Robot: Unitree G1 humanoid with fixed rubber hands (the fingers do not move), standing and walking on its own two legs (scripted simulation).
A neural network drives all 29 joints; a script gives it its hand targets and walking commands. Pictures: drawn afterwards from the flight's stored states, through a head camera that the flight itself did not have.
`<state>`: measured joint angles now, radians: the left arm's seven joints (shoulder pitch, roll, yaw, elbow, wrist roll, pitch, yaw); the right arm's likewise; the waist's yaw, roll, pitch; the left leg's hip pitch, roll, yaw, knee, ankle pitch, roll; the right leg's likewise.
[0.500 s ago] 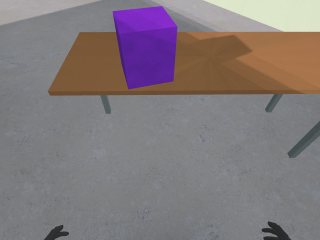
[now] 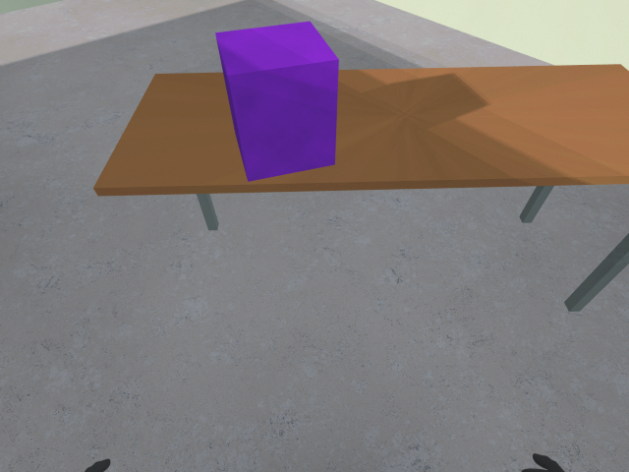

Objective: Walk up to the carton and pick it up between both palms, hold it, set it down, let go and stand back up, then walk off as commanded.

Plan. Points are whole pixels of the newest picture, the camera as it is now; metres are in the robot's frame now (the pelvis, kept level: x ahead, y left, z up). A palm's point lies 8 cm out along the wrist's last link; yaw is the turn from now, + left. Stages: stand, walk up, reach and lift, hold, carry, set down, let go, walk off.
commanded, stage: stand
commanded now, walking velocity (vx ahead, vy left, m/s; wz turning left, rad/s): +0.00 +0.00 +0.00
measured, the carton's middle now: (278, 102) +0.85 +0.08 +0.03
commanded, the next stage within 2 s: none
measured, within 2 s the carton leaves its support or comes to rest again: neither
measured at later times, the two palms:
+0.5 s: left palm out of the picture +0.09 +0.30 -0.10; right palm out of the picture +0.08 -0.31 -0.11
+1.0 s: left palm out of the picture +0.10 +0.30 -0.10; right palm out of the picture +0.07 -0.31 -0.11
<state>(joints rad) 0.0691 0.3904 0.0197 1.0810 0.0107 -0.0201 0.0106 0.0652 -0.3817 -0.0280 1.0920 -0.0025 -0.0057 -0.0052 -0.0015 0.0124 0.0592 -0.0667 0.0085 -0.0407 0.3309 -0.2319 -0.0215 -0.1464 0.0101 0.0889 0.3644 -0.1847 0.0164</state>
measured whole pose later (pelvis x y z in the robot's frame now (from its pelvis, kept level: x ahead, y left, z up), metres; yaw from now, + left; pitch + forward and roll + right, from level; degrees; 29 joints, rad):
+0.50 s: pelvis -0.01 +0.00 +0.00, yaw +0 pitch -2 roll +0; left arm 0.09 0.37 0.01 1.08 0.01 -0.02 0.01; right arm 0.09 -0.38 -0.03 1.09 -0.01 -0.01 0.00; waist 0.00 0.01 0.05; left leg -0.07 0.02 -0.03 0.33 -0.22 -0.03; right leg -0.16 0.02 0.09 0.36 -0.17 0.01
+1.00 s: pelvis -0.01 +0.00 +0.00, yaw -1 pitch -2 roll +0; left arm 0.09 0.37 0.01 1.06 0.01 -0.02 0.01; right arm 0.10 -0.38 -0.03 1.08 -0.01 0.00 0.00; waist -0.01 0.01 0.04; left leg -0.07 0.02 -0.02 0.33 -0.23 -0.02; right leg -0.15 0.02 0.11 0.36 -0.17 0.01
